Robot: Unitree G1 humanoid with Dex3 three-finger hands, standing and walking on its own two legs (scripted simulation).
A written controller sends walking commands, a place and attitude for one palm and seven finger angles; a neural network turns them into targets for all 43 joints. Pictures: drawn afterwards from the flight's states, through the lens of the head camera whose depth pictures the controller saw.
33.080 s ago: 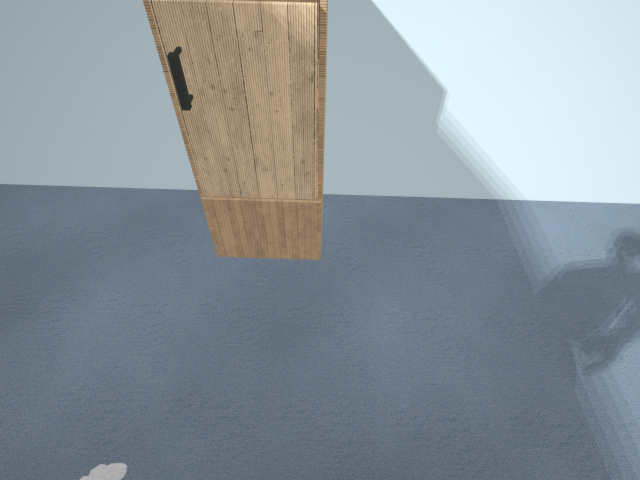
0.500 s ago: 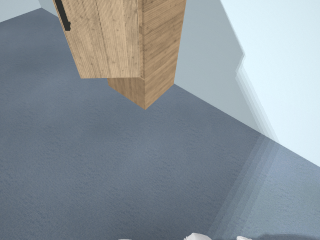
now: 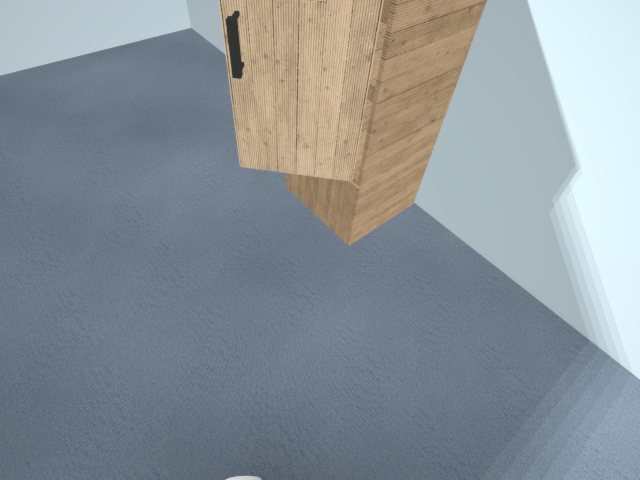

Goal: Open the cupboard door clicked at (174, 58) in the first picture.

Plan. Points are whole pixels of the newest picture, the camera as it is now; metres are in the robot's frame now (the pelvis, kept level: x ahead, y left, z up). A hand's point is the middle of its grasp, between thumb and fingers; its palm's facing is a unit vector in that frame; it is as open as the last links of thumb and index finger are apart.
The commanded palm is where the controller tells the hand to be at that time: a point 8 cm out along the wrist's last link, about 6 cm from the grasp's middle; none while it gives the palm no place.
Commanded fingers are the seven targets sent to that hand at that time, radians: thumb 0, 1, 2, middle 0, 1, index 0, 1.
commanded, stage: take the last steps up to it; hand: left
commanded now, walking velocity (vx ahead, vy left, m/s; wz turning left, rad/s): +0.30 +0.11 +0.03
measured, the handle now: (236, 45) +1.03 +0.32 +0.01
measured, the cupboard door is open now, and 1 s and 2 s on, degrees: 43 43 43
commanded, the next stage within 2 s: come to a stop and stand still in 1.10 s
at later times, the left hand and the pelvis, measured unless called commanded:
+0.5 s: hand (217, 357) +0.30 +0.19 -0.16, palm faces -0.07 -0.98 -0.19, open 7.4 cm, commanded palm none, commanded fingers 0.00 0.90 0.90 -0.20 -0.30 -0.20 -0.30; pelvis +0.15 +0.03 -0.01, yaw -1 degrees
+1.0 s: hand (166, 370) +0.28 +0.28 -0.19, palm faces +0.05 -0.98 -0.17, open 7.3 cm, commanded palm none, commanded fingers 0.00 0.90 0.90 -0.20 -0.30 -0.20 -0.30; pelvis +0.32 +0.09 -0.01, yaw -2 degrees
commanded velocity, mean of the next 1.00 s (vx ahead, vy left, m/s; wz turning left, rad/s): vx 0.28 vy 0.07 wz -0.01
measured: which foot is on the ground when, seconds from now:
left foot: up 0.00-0.00, down 0.02-0.50, up 0.52-0.86, down 0.88-1.00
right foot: down 0.00-0.02, up 0.04-0.48, down 0.50-0.90, up 0.92-1.00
